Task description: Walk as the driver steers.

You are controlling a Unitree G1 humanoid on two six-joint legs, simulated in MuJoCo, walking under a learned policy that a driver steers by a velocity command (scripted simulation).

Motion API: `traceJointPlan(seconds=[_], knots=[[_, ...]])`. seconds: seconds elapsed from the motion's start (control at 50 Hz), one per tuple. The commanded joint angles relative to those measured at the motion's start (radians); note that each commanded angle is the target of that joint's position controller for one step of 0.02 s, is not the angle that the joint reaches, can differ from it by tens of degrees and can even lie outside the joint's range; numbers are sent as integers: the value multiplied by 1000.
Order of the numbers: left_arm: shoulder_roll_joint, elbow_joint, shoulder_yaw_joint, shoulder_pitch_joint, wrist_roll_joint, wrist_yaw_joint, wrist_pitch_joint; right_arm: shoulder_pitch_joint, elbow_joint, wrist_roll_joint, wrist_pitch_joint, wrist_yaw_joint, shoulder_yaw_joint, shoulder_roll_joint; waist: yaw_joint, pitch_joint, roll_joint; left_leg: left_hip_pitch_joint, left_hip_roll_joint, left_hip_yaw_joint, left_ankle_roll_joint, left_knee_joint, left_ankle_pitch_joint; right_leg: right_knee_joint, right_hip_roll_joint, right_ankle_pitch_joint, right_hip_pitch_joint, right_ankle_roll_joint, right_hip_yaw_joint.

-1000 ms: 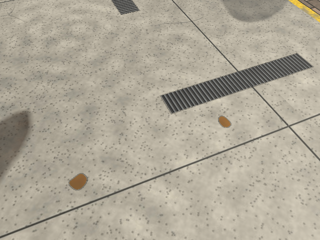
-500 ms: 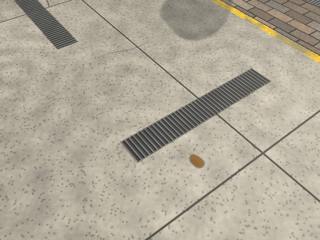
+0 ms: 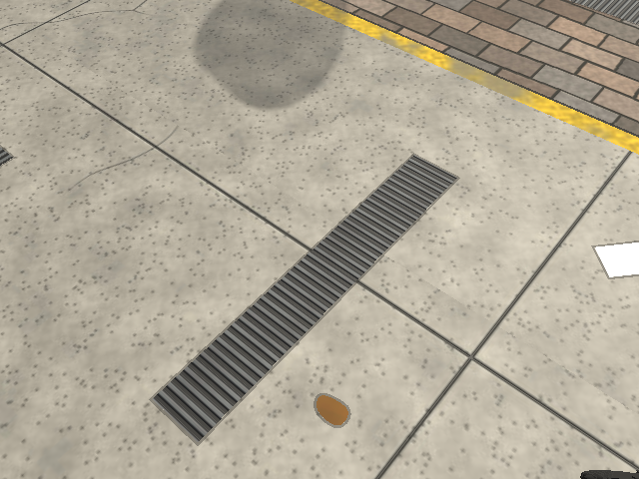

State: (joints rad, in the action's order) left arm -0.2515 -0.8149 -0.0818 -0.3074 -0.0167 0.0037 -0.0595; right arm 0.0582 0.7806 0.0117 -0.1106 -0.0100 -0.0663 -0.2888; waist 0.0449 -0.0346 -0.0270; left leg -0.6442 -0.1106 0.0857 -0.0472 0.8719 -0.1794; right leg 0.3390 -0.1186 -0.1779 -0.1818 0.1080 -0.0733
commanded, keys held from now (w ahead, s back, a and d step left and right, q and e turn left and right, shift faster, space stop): w+e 0.46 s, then no key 0.54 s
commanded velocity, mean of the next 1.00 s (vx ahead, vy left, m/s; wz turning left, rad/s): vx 0.34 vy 0.00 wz -0.40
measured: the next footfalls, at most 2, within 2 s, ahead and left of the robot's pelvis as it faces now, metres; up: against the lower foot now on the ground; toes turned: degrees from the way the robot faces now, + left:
left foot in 0.22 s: +0.31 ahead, +0.15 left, +0.00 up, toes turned -11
right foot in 0.68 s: +0.47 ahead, -0.18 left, +0.00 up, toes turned -22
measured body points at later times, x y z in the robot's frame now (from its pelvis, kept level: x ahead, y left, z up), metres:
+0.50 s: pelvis +0.27 +0.04 +0.00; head +0.30 +0.03 +0.45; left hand +0.52 +0.25 -0.10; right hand +0.24 -0.25 -0.12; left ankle +0.27 +0.15 -0.75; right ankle +0.32 -0.14 -0.67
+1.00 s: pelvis +0.41 -0.05 -0.01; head +0.43 -0.06 +0.43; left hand +0.65 +0.13 -0.12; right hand +0.41 -0.34 -0.14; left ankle +0.49 +0.08 -0.74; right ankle +0.44 -0.16 -0.75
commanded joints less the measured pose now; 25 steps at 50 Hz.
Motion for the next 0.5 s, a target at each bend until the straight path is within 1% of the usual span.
traceJointPlan(seconds=[0.02,0.04,0.08,0.12,0.14,0.16,0.18,0.2,0.22,0.24,0.26,0.28,0.3,0.32,0.34,0.36,0.38,0.4,0.44,0.46,0.5], knots=[[-180,76,-45,17,-6,-18,-8,-65,-70,0,-4,4,-2,-34,-1,29,86,118,69,-56,-16,-224,217,-105,185,228,-103,130,-146],[-179,72,-44,-2,-6,-18,-5,-94,-82,-6,-6,8,0,-35,15,30,97,141,86,-61,-15,-273,265,-100,186,194,-103,118,-157],[-175,61,-43,-35,-11,-17,-1,-136,-105,-18,-10,14,-3,-51,32,31,113,157,100,-45,-7,-329,279,-72,207,141,-67,106,-204],[-164,58,-41,-52,-13,-20,5,-144,-117,-21,-19,22,-11,-80,28,38,122,156,105,-18,9,-382,228,-11,234,102,11,97,-269],[-166,60,-41,-51,-11,-23,8,-136,-119,-22,-25,26,-16,-94,19,40,132,166,106,-13,20,-396,186,20,248,103,41,92,-301],[-169,65,-43,-44,-8,-26,11,-112,-116,-23,-32,28,-21,-106,2,45,149,196,108,-14,35,-405,141,53,257,119,59,85,-328],[-162,73,-40,-27,-6,-27,14,-49,-101,-22,-38,28,-28,-116,-36,62,162,275,113,-28,56,-437,130,100,244,153,59,70,-334],[-132,86,-29,-13,-2,-25,12,55,-79,-11,-44,23,-43,-146,-88,130,152,442,85,-18,90,-446,136,218,194,202,23,40,-304],[-78,110,-7,-9,13,-21,8,214,-65,6,-45,15,-58,-203,-154,270,54,703,-82,139,155,-420,90,492,131,80,-105,2,-220],[-19,137,11,-163,-18,-18,-3,303,-27,14,-29,18,-77,-276,-84,393,-301,1022,-312,613,327,-510,-105,812,0,-405,-465,-65,-98],[-131,111,-4,-161,-32,-22,-3,284,-43,-10,-23,22,-57,-179,-105,338,-218,997,-324,704,315,-558,-333,951,89,-405,-597,-76,-123],[-191,123,-20,-50,-25,-21,3,237,-59,-14,-15,18,-39,-112,-134,203,-113,874,-275,534,264,-572,-323,983,124,-310,-632,-82,-105],[-183,136,-22,6,-13,-23,9,185,-65,-5,-6,17,-30,-97,-117,127,-43,743,-231,399,235,-588,-198,967,160,-236,-600,-88,-71],[-170,150,-24,40,-2,-21,9,154,-58,0,-1,17,-23,-78,-98,68,-41,643,-193,306,228,-611,-92,919,187,-188,-577,-90,-68],[-149,155,-25,34,-7,-14,14,141,-53,7,-1,15,-17,-67,-74,49,-65,578,-163,227,215,-636,-29,886,213,-161,-531,-87,-64],[-127,158,-22,25,-14,-10,20,139,-47,4,-4,16,-19,-65,-65,42,-85,544,-147,173,215,-663,2,859,225,-150,-506,-88,-49],[-106,165,-18,28,-17,-8,26,143,-40,-2,-8,16,-21,-70,-62,37,-86,529,-145,130,225,-683,37,836,233,-144,-506,-91,-36],[-95,178,-15,43,-15,-7,31,148,-33,-6,-12,16,-26,-83,-60,29,-77,523,-152,96,235,-701,73,806,240,-126,-519,-96,-31],[-85,203,-10,79,-8,-5,35,158,-21,-7,-14,14,-37,-113,-62,25,-54,537,-167,38,251,-721,147,730,250,-65,-552,-108,-29],[-83,209,-8,93,-8,-1,34,161,-17,-6,-12,13,-41,-123,-64,27,-48,551,-166,3,251,-724,179,688,252,-18,-559,-111,-25],[-67,221,0,137,0,7,27,149,-11,-7,-3,9,-41,-132,-68,9,-37,527,-132,-92,235,-703,363,545,231,78,-502,-112,5]])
